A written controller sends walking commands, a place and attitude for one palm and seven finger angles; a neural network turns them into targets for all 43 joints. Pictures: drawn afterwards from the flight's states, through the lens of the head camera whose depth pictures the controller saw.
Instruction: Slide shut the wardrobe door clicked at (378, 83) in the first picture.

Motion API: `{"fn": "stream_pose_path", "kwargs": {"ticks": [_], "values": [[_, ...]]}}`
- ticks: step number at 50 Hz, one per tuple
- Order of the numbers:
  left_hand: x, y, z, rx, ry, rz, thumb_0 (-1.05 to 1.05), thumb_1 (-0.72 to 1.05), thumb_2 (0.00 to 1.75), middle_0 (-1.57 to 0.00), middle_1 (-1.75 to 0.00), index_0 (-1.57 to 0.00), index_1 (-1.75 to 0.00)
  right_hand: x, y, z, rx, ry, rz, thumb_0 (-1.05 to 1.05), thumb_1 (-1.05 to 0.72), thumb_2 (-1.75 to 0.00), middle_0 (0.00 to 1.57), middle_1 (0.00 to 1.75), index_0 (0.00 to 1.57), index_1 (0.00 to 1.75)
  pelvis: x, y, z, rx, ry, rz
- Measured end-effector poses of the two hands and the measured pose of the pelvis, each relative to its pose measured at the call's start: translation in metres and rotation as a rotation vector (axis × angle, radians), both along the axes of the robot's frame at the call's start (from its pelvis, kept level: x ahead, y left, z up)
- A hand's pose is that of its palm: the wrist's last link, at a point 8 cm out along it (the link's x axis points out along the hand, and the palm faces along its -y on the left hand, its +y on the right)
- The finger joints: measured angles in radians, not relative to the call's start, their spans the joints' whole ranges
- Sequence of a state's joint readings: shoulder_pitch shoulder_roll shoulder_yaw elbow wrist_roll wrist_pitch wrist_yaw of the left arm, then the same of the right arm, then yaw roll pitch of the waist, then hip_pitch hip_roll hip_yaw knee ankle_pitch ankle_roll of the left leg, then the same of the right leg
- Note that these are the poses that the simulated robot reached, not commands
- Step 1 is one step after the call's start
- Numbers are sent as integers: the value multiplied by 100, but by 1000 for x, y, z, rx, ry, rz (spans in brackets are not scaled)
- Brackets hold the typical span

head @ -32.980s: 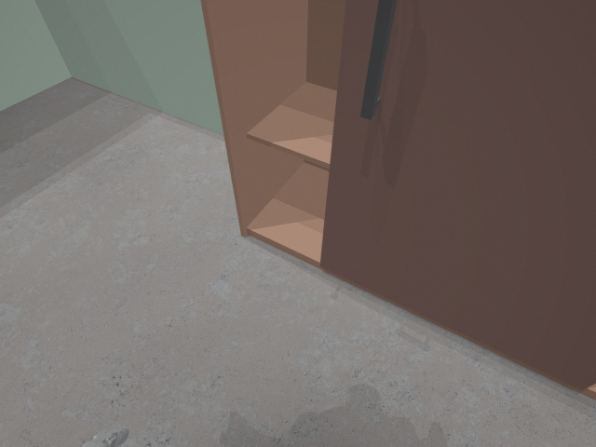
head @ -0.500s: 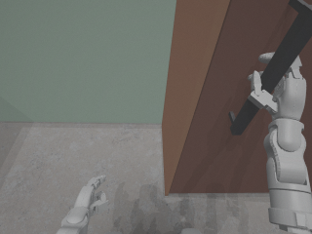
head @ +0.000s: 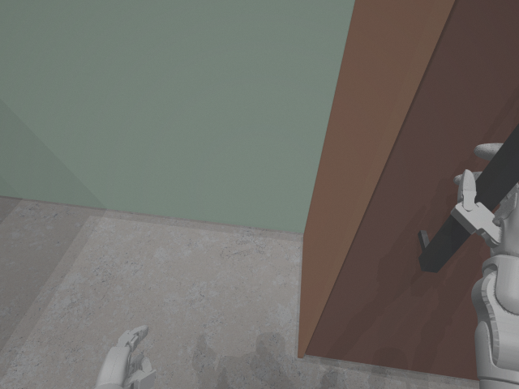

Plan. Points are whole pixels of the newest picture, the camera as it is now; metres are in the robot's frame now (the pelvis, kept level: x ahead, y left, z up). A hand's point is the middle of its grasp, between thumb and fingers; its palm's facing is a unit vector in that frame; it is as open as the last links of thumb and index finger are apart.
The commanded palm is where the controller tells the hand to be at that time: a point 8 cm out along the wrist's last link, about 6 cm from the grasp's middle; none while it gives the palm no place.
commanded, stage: stop walking and hold the door there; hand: right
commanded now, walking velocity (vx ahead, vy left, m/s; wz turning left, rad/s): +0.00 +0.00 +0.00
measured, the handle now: (473, 187) +0.35 -0.26 +0.19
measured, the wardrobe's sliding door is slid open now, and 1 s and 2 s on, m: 0.00 0.00 0.00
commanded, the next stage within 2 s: loosen the grip on the handle in 1.98 s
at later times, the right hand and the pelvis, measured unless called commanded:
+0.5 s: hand (464, 203) +0.32 -0.23 +0.19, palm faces +0.36 +0.92 -0.13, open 6.3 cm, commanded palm +0.27 -0.26 +0.18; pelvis +0.02 -0.01 +0.00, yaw +0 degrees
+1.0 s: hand (465, 205) +0.31 -0.23 +0.19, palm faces +0.27 +0.96 -0.12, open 6.3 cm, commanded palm +0.28 -0.27 +0.18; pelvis -0.01 -0.05 -0.01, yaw +0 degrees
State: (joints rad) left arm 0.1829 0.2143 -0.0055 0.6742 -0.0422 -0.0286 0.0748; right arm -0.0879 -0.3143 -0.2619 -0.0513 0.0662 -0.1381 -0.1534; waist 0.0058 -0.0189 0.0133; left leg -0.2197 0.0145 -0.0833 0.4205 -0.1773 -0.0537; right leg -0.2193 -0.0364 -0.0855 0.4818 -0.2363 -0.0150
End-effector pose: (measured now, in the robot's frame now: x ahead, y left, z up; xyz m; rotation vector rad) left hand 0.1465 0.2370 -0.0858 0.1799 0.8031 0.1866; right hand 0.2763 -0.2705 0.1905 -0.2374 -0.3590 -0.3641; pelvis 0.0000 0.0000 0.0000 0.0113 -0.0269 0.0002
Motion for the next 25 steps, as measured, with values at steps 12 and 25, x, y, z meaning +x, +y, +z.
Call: {"fn": "stream_pose_path", "kwargs": {"ticks": [12,25], "values": [[20,-23,5,-20,-33,-27,1,91,89,-20,-30,-20,-30,1,-1,-1,15,-10,25,-8,-68,-80,46,140,24,138,7,-10,1,-2,3,10],[34,-25,10,-2,-32,-37,1,91,89,-20,-30,-20,-30,1,0,-2,24,-22,34,-8,-68,-81,46,140,24,138,16,-14,1,0,7,6]]}}
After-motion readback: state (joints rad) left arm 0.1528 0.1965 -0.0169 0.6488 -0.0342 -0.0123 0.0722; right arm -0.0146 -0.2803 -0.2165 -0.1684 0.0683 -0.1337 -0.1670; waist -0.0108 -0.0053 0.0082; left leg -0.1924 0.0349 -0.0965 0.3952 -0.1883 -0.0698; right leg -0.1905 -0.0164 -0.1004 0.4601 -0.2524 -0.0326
